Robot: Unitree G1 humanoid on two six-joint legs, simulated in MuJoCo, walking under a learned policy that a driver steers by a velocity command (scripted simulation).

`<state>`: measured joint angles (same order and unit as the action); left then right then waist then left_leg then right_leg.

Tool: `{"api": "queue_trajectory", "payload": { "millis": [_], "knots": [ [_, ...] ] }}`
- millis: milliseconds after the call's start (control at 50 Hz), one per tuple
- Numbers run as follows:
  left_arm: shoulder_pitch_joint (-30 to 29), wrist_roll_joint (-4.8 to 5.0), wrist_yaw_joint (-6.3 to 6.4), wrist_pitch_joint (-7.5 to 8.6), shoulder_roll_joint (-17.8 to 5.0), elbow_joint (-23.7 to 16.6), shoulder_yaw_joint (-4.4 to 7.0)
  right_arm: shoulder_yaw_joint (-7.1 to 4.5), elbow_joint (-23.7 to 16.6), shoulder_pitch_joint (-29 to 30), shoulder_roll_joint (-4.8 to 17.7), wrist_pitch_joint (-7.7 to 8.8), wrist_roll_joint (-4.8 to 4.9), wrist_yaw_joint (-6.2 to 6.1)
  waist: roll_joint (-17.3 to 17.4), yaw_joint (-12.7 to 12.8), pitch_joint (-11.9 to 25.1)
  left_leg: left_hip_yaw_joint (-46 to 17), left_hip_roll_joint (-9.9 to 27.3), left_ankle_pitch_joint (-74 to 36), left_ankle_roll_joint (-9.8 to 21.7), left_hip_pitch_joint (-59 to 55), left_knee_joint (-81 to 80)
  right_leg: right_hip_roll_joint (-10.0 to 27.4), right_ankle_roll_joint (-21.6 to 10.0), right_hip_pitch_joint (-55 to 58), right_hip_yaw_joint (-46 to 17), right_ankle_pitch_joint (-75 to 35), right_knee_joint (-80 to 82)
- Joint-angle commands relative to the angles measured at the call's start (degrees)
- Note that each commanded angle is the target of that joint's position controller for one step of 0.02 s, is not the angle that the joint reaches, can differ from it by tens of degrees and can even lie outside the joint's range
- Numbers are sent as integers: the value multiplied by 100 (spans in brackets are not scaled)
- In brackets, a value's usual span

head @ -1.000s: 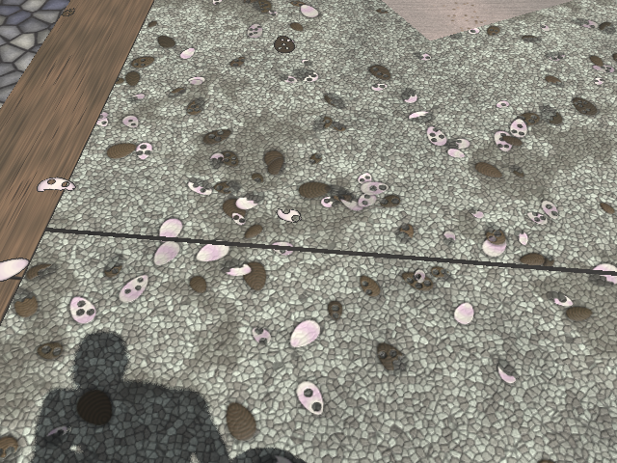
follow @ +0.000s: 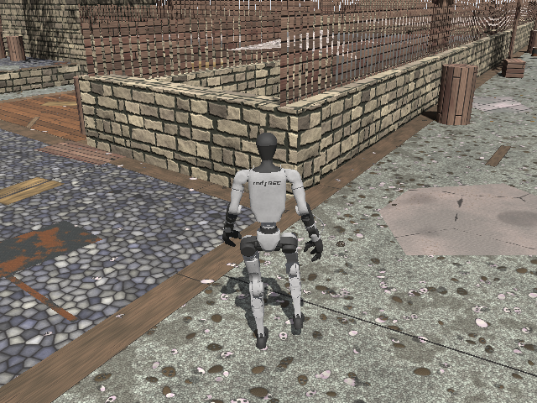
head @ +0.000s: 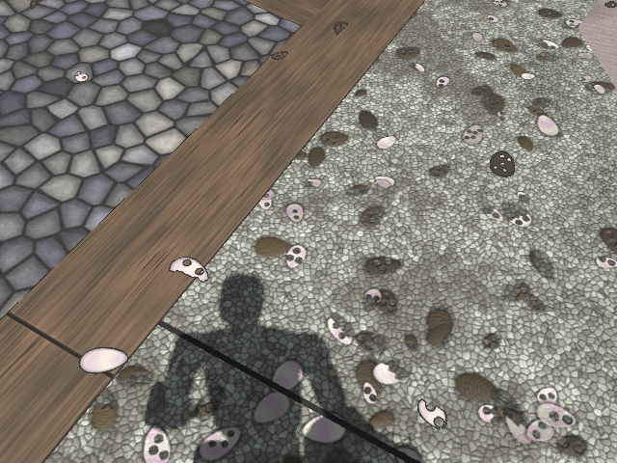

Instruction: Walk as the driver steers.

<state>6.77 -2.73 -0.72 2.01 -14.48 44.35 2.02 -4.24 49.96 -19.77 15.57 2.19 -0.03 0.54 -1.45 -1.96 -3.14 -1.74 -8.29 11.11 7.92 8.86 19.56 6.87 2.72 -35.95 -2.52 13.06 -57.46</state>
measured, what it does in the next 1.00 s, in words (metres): walks ahead, turning left: right foot, then left foot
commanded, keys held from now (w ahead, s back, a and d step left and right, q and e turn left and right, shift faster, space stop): w+q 1.00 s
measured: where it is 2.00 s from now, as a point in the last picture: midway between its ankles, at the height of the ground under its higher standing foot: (110, 297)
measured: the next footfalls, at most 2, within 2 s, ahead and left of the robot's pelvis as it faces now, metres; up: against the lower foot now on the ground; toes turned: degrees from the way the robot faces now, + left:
right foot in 0.26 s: +0.33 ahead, -0.13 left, +0.00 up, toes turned +11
left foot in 0.78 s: +0.49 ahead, +0.18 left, +0.00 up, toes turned +32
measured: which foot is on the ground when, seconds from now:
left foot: down 0.00-0.26, up 0.28-0.76, down 0.78-1.00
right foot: up 0.00-0.24, down 0.26-0.80, up 0.82-1.00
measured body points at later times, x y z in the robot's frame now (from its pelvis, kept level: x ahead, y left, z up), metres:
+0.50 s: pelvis +0.27 -0.04 +0.00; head +0.30 -0.05 +0.45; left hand +0.25 +0.24 -0.11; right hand +0.47 -0.27 -0.12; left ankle +0.25 +0.09 -0.66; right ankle +0.29 -0.14 -0.74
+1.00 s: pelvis +0.48 +0.12 +0.00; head +0.50 +0.15 +0.45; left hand +0.44 +0.40 -0.12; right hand +0.71 -0.07 -0.11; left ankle +0.46 +0.16 -0.74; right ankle +0.60 -0.01 -0.66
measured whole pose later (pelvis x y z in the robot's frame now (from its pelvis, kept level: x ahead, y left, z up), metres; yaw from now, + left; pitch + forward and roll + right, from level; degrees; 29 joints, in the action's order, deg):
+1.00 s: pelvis +0.48 +0.12 +0.00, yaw +36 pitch +1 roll +0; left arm 11.2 -2.6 -0.9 1.3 -15.7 41.6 2.0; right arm -3.4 44.3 -17.6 15.8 1.4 -0.4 0.7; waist -1.8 -0.3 -3.2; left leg -1.4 -7.7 10.9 7.4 12.6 22.8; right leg 7.2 2.5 -33.3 -0.8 17.5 -62.8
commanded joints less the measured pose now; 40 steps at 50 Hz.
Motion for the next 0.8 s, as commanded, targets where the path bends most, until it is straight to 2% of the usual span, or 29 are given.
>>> {"api": "queue_trajectory", "payload": {
  "millis": [20, 100, 160, 200, 220, 240, 260, 280, 300, 320, 340, 360, 380, 400, 440, 480, 540, 600, 680, 700, 740, 760, 780, 800],
  "knots": [
    [-272, 12, -25, -25, -375, -399, 59, -192, -331, -206, 843, 96, 9, -18, 383, -13, 118, -1372, 1381, -1703, 658, -84, -726, -145, 110, -181, 218, -702, 774],
    [-962, 67, -66, 33, -385, -650, 4, -207, -306, -602, 889, 68, -28, -51, 500, -315, 134, -1556, 1404, -2020, 548, -583, -446, -363, 73, -227, 205, -1144, 1667],
    [-1212, 106, -68, 109, -465, -820, -14, -219, -341, -689, 957, 53, -90, -91, 576, -367, 127, -1796, 1518, -2430, 471, -816, -124, -539, -41, 31, 176, -972, 2159],
    [-792, 127, -45, 164, -613, -763, 25, -242, -450, -394, 1055, 58, -108, -125, 659, -79, 177, -1943, 1548, -2608, 270, -588, 146, -658, -186, 879, 108, -644, 2603],
    [-299, 136, -3, 196, -736, -624, 78, -254, -511, -207, 1119, 77, -113, -113, 668, 157, 348, -1961, 1468, -3024, 153, -374, 525, -812, -281, 1642, 158, -401, 2752],
    [435, 115, 60, 262, -879, -425, 148, -244, -525, -94, 1114, 112, -75, -70, 426, 543, 700, -1769, 1170, -3161, 15, -138, 1406, -817, -418, 2654, 170, -493, 3140],
    [1282, 1, 156, 325, -1250, -349, 249, -155, -637, -115, 806, 167, -3, -13, -112, 879, 1427, -1385, 785, -2201, -146, 457, 2842, 148, -689, 3934, -769, 375, 3381],
    [1560, -126, 211, 273, -1775, -397, 358, -18, -839, -662, 179, 167, 160, -22, -1327, 619, 2108, -652, -70, 1669, -354, 2164, 4460, 1809, -1265, 5388, -3236, 1006, 3825],
    [1289, -14, 188, 180, -1561, -376, 367, -47, -768, -775, 633, 90, -17, -68, -1153, 422, 1956, -527, 264, 1980, -305, 2838, 5166, 1931, -1545, 4970, -4340, 1771, 4194],
    [884, 32, 167, 157, -980, -477, 239, -87, -684, -423, 795, 29, -99, -55, -312, 370, 1081, -525, 603, 1402, -311, 2915, 5302, 1648, -1426, 4164, -3429, 1938, 4275],
    [627, 59, 141, 164, -653, -458, 154, -74, -721, -114, 733, 13, -118, 10, -20, 325, 600, -435, 785, 999, -355, 2798, 5060, 1300, -1287, 3543, -2499, 1224, 4359],
    [598, 52, 140, 187, -552, -406, 119, -68, -744, -19, 648, -25, -145, 65, -227, 258, 407, -382, 935, 846, -403, 2657, 4851, 1034, -1140, 3207, -1801, 491, 4452],
    [674, 77, 150, 227, -520, -315, 106, -65, -758, -9, 610, -94, -203, 126, -453, 201, 308, -336, 1026, 778, -458, 2528, 4736, 844, -1060, 2971, -1305, -1, 4535],
    [758, 104, 132, 284, -541, -245, 115, -49, -757, -27, 553, -157, -214, 169, -525, 171, 304, -278, 1042, 700, -494, 2452, 4727, 775, -1048, 2880, -999, -444, 4578],
    [920, 159, 84, 389, -598, -148, 149, -24, -883, 186, 475, -221, -206, 233, -475, 147, 322, -242, 1091, 514, -539, 2621, 4674, 821, -1133, 2915, -618, -1054, 4689],
    [1010, 169, 67, 425, -658, -80, 183, 3, -1034, 557, 434, -248, -215, 282, -401, 175, 240, -211, 1179, 208, -609, 2963, 4496, 880, -1210, 2998, -284, -1209, 4852],
    [1164, 155, 58, 411, -681, 35, 206, 54, -1230, 1110, 360, -247, -201, 330, -362, 265, 83, -68, 1238, -330, -692, 3215, 3829, 790, -1188, 3114, 281, -1444, 4943],
    [1250, 159, 52, 396, -744, 108, 230, 138, -1402, 1646, 230, -206, -185, 406, -364, 375, -15, 219, 1246, -876, -631, 2885, 2800, 690, -1070, 3118, 819, -1622, 4896],
    [1565, 161, 102, 305, -935, 262, 287, 159, -1606, 2146, 267, -203, -229, 450, -369, 511, -147, 664, 1118, -447, -376, 2541, 1937, 860, -927, 3551, 1162, -2070, 4657],
    [1637, 155, 117, 259, -991, 307, 298, 148, -1636, 2173, 297, -206, -251, 438, -380, 508, -136, 760, 1023, -184, -281, 2437, 1791, 900, -889, 3728, 1255, -2525, 4444],
    [1704, 144, 151, 163, -1169, 372, 328, 88, -1569, 1825, 391, -197, -291, 367, -449, 307, 161, 971, 629, 447, -34, 1803, 1562, 929, -818, 4003, 1502, -4422, 3433],
    [1693, 157, 159, 108, -1239, 369, 333, 23, -1390, 1192, 484, -155, -309, 312, -378, 19, 551, 1012, 358, 530, 120, 1062, 1335, 882, -783, 3925, 1623, -4943, 2422],
    [1635, 158, 159, 77, -1203, 290, 307, -93, -1043, 148, 677, -104, -353, 227, -60, -443, 1162, 775, 306, 350, 315, -347, 986, 736, -622, 3222, 1754, -4267, 988],
    [1781, 213, 88, 99, -687, -83, 169, -287, -1000, -361, 1357, -101, -361, 132, 1029, -487, 1898, -1563, 1897, 1435, 862, -2230, 729, 289, -320, 1136, 1759, -1253, -972]
  ]
}}
Velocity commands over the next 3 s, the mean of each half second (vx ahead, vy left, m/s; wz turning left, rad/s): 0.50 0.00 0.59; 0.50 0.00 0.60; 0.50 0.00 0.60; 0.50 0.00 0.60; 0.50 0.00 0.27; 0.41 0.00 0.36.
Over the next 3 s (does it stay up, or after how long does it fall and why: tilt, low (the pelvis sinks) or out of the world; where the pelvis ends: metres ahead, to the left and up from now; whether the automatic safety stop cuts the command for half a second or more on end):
stays up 1.03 1.06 -0.17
